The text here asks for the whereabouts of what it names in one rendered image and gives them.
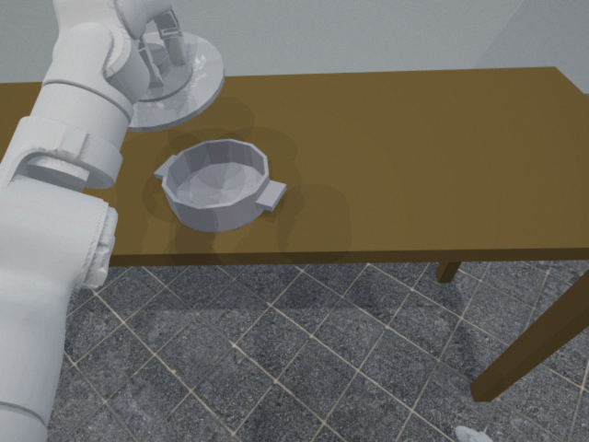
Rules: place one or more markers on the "lid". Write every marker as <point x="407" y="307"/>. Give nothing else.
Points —
<point x="188" y="89"/>

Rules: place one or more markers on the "table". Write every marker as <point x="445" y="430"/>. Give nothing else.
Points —
<point x="449" y="166"/>

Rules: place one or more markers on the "left robot forearm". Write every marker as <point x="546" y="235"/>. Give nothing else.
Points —
<point x="73" y="136"/>

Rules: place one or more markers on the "knob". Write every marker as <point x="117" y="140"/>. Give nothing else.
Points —
<point x="160" y="57"/>

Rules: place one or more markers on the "robot left hand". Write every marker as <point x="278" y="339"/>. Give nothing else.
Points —
<point x="166" y="16"/>

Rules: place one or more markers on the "left robot upper arm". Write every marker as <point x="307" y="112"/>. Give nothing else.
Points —
<point x="53" y="241"/>

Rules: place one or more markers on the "pot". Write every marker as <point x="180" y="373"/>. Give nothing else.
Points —
<point x="219" y="185"/>

